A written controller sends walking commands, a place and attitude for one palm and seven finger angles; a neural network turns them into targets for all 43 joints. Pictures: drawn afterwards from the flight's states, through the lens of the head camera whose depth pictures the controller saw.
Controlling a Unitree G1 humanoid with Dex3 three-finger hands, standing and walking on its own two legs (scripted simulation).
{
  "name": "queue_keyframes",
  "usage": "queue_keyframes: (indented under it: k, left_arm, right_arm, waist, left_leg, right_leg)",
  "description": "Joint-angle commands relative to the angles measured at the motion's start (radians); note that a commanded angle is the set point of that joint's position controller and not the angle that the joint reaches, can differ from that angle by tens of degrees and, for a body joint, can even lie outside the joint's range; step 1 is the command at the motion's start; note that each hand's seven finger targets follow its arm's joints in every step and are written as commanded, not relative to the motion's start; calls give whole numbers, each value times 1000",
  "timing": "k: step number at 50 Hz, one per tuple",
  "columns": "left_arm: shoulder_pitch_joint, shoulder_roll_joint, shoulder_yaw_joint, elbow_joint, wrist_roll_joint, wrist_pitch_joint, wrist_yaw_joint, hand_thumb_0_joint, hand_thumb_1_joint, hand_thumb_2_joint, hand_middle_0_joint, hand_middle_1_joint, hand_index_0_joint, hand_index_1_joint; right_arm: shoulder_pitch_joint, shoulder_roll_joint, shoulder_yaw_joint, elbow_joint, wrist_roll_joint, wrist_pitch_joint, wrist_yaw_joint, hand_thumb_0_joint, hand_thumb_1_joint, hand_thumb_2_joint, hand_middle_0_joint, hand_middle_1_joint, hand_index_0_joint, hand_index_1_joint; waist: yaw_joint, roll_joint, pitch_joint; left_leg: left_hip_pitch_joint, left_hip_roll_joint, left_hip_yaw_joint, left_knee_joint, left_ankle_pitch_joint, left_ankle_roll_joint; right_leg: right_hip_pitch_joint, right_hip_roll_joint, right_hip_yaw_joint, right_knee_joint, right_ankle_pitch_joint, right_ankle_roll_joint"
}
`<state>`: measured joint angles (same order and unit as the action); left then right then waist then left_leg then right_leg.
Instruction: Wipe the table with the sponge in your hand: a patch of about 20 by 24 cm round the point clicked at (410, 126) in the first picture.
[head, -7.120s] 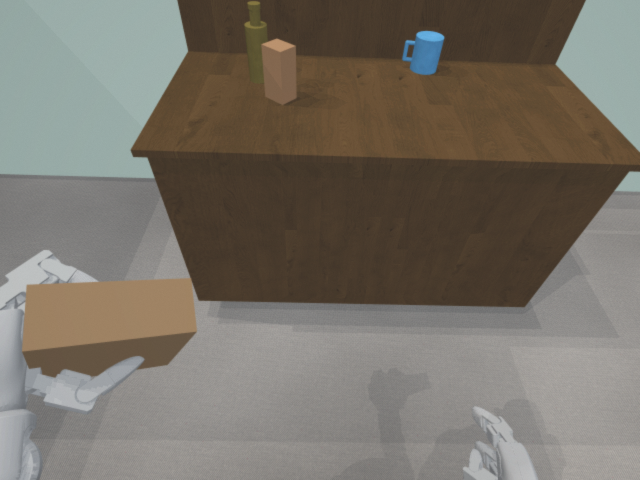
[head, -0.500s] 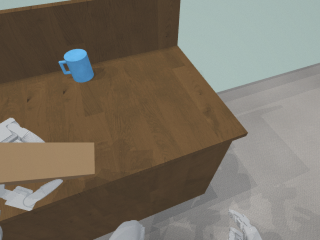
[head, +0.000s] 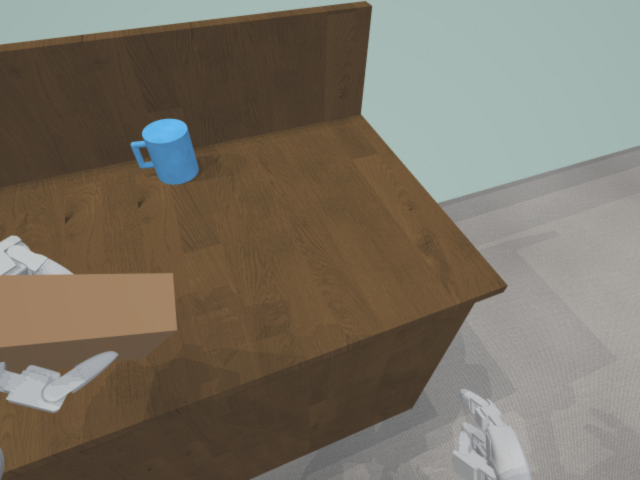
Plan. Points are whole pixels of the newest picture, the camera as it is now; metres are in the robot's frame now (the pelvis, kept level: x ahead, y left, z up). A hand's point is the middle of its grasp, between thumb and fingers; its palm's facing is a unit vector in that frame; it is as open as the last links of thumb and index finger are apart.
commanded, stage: come to a stop and stand still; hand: left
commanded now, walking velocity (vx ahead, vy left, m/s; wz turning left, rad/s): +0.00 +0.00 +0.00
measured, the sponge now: (110, 324) +0.22 +0.22 +0.15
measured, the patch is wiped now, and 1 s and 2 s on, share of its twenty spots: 0.00 0.00 0.00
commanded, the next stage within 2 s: look again from close up in 1.14 s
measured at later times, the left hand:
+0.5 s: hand out of the picture +0.22 +0.30 +0.20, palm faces +0.49 -0.78 -0.39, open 9.5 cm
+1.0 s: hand (13, 297) +0.24 +0.31 +0.16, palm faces +0.34 -0.86 -0.39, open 9.5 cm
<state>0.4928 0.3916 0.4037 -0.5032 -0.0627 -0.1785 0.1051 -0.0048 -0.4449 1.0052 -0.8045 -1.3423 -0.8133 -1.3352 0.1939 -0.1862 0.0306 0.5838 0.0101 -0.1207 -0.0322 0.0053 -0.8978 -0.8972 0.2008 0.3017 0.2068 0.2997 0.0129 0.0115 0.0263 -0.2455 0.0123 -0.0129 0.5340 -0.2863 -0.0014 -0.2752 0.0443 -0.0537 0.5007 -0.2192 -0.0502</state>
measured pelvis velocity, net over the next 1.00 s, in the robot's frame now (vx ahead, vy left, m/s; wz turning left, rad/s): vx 0.01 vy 0.07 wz -0.02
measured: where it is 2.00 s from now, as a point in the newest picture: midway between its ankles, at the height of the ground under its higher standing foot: outside the picture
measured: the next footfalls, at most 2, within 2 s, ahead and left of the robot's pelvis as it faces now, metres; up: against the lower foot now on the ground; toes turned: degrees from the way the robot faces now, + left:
none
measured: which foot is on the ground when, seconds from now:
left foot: down 0.00-1.00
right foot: down 0.00-1.00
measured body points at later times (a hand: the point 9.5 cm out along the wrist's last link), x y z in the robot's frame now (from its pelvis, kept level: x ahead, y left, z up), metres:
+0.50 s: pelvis -0.02 +0.01 +0.01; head -0.01 +0.01 +0.46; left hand +0.19 +0.34 +0.22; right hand +0.15 -0.22 -0.07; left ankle +0.00 +0.12 -0.73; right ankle +0.03 -0.09 -0.73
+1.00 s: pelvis +0.01 +0.07 +0.01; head +0.04 +0.09 +0.45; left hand +0.21 +0.35 +0.19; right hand +0.20 -0.14 -0.06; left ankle +0.00 +0.12 -0.73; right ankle +0.03 -0.09 -0.73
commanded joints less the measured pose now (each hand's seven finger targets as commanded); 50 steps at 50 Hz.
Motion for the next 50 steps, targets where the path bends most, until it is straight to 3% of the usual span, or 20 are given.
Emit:
queue_keyframes:
  k: [1,5,9,10,16,17,18,19,20,22,24,28,29,31,34,36,39,43,44,50]
  left_arm:
    - [-160,108,31,-171,8,-29,24,0,100,1300,-1200,-1600,-1200,-1600]
    - [-212,105,-10,-286,21,-43,37,0,100,1300,-1200,-1600,-1200,-1600]
    - [-127,184,80,-295,24,-48,54,0,100,1300,-1200,-1600,-1200,-1600]
    - [-90,137,55,-249,14,-51,50,0,100,1300,-1200,-1600,-1200,-1600]
    - [-61,132,78,-126,7,-40,41,0,100,1300,-1200,-1600,-1200,-1600]
    - [-1114,920,587,-380,148,-152,22,0,100,1300,-1200,-1600,-1200,-1600]
    - [-546,316,215,227,43,-122,-24,0,100,1300,-1200,-1600,-1200,-1600]
    - [-320,218,172,121,-6,-103,-10,0,100,1300,-1200,-1600,-1200,-1600]
    - [-316,146,82,202,5,-95,-23,0,100,1300,-1200,-1600,-1200,-1600]
    - [-212,126,19,56,-12,-120,-33,0,100,1300,-1200,-1600,-1200,-1600]
    - [-123,37,-81,-3,-13,-114,-32,0,100,1300,-1200,-1600,-1200,-1600]
    - [-201,173,21,-79,17,-111,-9,0,100,1300,-1200,-1600,-1200,-1600]
    - [-238,253,100,-131,24,-113,8,0,100,1300,-1200,-1600,-1200,-1600]
    - [-276,242,115,-166,23,-132,7,0,100,1300,-1200,-1600,-1200,-1600]
    - [-338,281,159,-268,34,-151,13,0,100,1300,-1200,-1600,-1200,-1600]
    - [-314,239,125,-289,32,-163,7,0,100,1300,-1200,-1600,-1200,-1600]
    - [-198,190,105,-265,23,-167,3,0,100,1300,-1200,-1600,-1200,-1600]
    - [-69,117,49,-174,19,-144,-11,0,100,1300,-1200,-1600,-1200,-1600]
    - [-41,104,51,-128,20,-130,-7,0,100,1300,-1200,-1600,-1200,-1600]
    - [-163,117,41,-108,12,-115,-15,0,100,1300,-1200,-1600,-1200,-1600]
  right_arm:
    - [-104,-135,-52,-152,4,-53,-30,0,-900,-900,200,300,200,300]
    - [-117,-132,-48,-147,-2,-68,-30,0,-900,-900,200,300,200,300]
    - [-108,-140,-63,-139,0,-70,-26,0,-900,-900,200,300,200,300]
    - [-99,-131,-55,-141,-6,-61,-25,0,-900,-900,200,300,200,300]
    - [-85,-137,-62,-150,-1,-37,-31,0,-900,-900,200,300,200,300]
    - [68,-194,-63,-125,-39,-92,-30,0,-900,-900,200,300,200,300]
    - [-26,-60,-26,-102,7,-83,-30,0,-900,-900,200,300,200,300]
    - [-70,-116,-70,-136,17,-72,-17,0,-900,-900,200,300,200,300]
    - [-3,-136,-73,-130,14,-81,-11,0,-900,-900,200,300,200,300]
    - [-14,-144,-68,-146,18,-91,13,0,-900,-900,200,300,200,300]
    - [-71,-127,-57,-149,29,-96,29,0,-900,-900,200,300,200,300]
    - [-59,-139,-54,-155,13,-104,11,0,-900,-900,200,300,200,300]
    - [-90,-146,-50,-149,14,-101,3,0,-900,-900,200,300,200,300]
    - [-82,-133,-46,-163,6,-107,-8,0,-900,-900,200,300,200,300]
    - [-95,-131,-45,-157,4,-120,-10,0,-900,-900,200,300,200,300]
    - [-79,-124,-45,-172,0,-134,-7,0,-900,-900,200,300,200,300]
    - [-74,-118,-46,-157,3,-156,12,0,-900,-900,200,300,200,300]
    - [-25,-139,-67,-135,-1,-132,29,0,-900,-900,200,300,200,300]
    - [-47,-134,-63,-128,7,-124,29,0,-900,-900,200,300,200,300]
    - [-58,-135,-58,-147,1,-68,10,0,-900,-900,200,300,200,300]
  waist:
    - [-6,86,-168]
    - [-1,97,-199]
    - [5,79,-157]
    - [2,75,-128]
    - [-4,17,-61]
    - [8,-47,79]
    - [-2,-44,-171]
    - [37,68,-159]
    - [25,49,-161]
    - [39,28,-140]
    - [38,-21,-104]
    - [33,-183,-45]
    - [31,-137,-47]
    - [25,-48,-67]
    - [24,203,-114]
    - [29,260,-132]
    - [26,174,-179]
    - [17,47,-185]
    - [15,59,-174]
    - [7,25,-131]
  left_leg:
    - [48,114,-102,-169,348,30]
    - [32,82,-72,-154,305,24]
    - [-22,55,-66,-166,110,17]
    - [-48,52,-72,-183,64,22]
    - [-58,47,-71,-196,-24,22]
    - [-124,53,11,-86,156,32]
    - [6,3,-5,-83,166,43]
    - [50,14,-10,-117,132,27]
    - [27,13,15,-92,82,15]
    - [24,2,10,-108,10,22]
    - [50,7,12,-131,-36,31]
    - [1,-4,3,-150,-92,19]
    - [21,7,-2,-169,-99,22]
    - [-28,26,-43,-217,-109,37]
    - [-85,87,-96,-288,-110,50]
    - [-135,100,-110,-279,-59,57]
    - [-6,63,-64,-186,216,20]
    - [63,86,-69,-142,494,-25]
    - [88,85,-56,-147,538,-39]
    - [57,101,-68,-185,484,-47]
  right_leg:
    - [155,-81,93,-64,225,40]
    - [231,-97,86,-82,262,33]
    - [207,-113,137,-139,134,20]
    - [195,-112,127,-160,72,20]
    - [109,-103,152,-240,-77,25]
    - [-15,-112,146,-249,38,113]
    - [57,-168,142,-202,-11,31]
    - [102,-129,175,-193,49,10]
    - [117,-144,214,-196,54,4]
    - [100,-164,224,-234,-52,37]
    - [40,-145,212,-267,-177,43]
    - [-12,-121,179,-303,-320,31]
    - [-28,-109,171,-290,-315,33]
    - [56,-94,149,-226,-222,36]
    - [195,-59,103,-65,-6,38]
    - [277,-63,75,-24,90,37]
    - [243,-80,73,-56,214,26]
    - [196,-78,62,-60,293,31]
    - [164,-70,50,-59,281,37]
    - [145,-73,39,-67,207,44]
